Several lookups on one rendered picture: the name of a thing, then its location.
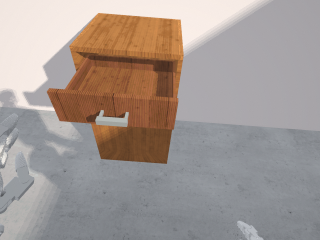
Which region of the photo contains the right robot hand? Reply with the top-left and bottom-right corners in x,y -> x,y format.
237,220 -> 264,240

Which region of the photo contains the drawer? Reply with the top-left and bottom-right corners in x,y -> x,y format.
47,54 -> 179,130

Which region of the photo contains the left robot hand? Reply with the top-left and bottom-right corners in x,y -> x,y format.
0,113 -> 35,214

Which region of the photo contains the cabinet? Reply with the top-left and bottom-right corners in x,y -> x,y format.
69,13 -> 184,164

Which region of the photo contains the handle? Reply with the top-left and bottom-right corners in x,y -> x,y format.
95,110 -> 129,127

